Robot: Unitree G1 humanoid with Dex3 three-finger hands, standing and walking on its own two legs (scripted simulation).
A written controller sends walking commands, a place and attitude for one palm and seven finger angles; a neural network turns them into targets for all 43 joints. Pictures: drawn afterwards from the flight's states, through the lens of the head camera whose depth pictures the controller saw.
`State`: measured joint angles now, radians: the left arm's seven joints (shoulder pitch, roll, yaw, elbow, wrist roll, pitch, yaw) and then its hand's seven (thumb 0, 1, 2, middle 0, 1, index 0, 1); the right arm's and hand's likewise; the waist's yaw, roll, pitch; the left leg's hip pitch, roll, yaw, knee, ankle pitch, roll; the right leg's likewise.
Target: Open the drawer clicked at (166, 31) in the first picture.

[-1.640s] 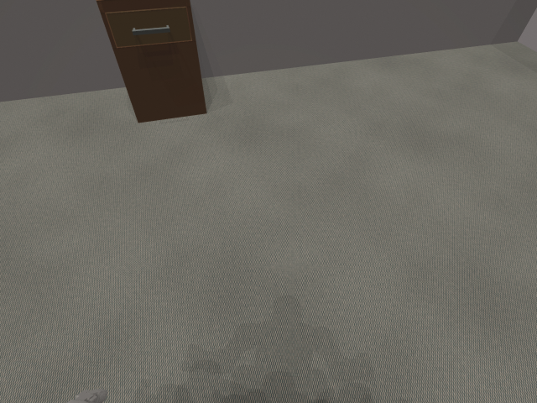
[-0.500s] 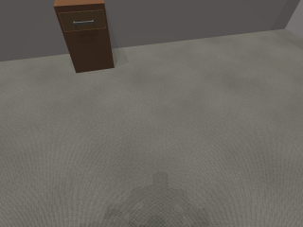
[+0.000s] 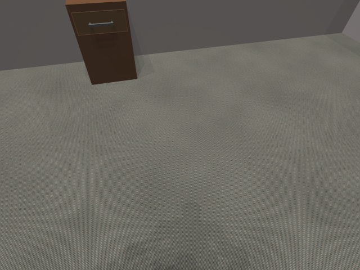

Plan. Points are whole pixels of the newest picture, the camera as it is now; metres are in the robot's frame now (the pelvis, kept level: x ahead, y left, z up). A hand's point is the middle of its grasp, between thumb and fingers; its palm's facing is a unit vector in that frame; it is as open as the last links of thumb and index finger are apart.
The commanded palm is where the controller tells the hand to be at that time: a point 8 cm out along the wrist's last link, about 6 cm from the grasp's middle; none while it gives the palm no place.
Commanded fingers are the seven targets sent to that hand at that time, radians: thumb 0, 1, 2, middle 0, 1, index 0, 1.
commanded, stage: look at it before walking up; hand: left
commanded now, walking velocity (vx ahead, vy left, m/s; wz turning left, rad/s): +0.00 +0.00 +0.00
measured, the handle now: (101, 23) +1.82 +0.73 -0.22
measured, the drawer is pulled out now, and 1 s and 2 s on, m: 0.00 0.00 0.00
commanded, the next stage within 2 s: walk to a spot facing it in 0.10 s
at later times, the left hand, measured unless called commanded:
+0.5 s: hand out of the picture +0.02 +0.21 -0.19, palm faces +0.10 -0.98 -0.18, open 7.4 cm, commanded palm none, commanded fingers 0.00 0.90 0.90 -0.20 -0.30 -0.20 -0.30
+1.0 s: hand (109, 203) +0.34 +0.24 -0.18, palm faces +0.09 -0.98 -0.16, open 7.3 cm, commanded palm none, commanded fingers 0.00 0.90 0.90 -0.20 -0.30 -0.20 -0.30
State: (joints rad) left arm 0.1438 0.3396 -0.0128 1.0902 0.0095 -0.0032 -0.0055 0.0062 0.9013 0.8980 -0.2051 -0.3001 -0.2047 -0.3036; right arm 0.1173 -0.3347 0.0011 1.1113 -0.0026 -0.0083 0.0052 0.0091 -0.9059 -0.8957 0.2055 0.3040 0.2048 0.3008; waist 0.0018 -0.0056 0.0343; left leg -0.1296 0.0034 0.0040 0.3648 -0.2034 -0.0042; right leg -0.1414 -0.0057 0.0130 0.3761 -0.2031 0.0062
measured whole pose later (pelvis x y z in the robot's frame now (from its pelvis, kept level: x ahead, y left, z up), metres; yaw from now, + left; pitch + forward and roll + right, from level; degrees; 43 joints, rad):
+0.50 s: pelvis +0.04 +0.02 -0.01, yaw +5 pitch -1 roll -2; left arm 0.33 0.23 0.01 1.08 0.02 -0.02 -0.01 0.00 0.90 0.90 -0.20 -0.30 -0.20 -0.30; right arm 0.30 -0.22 -0.01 1.10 -0.02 0.01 0.02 0.01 -0.91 -0.90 0.20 0.30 0.20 0.30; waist 0.00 -0.02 -0.01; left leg -0.28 0.03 0.06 0.65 -0.41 0.02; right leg -0.11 -0.03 -0.07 0.44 -0.32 0.02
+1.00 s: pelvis +0.24 +0.06 -0.02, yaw +8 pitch +0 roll -1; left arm 0.08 0.18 0.05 1.01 0.02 -0.02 -0.02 0.01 0.92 0.90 -0.20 -0.30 -0.20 -0.30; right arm 0.54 -0.07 -0.02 1.20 -0.02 -0.08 -0.03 0.01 -0.91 -0.90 0.21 0.30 0.20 0.30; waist -0.07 0.00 0.07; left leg 0.16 -0.03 0.03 0.29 -0.44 0.05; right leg -0.52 -0.05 -0.12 0.66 -0.19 -0.02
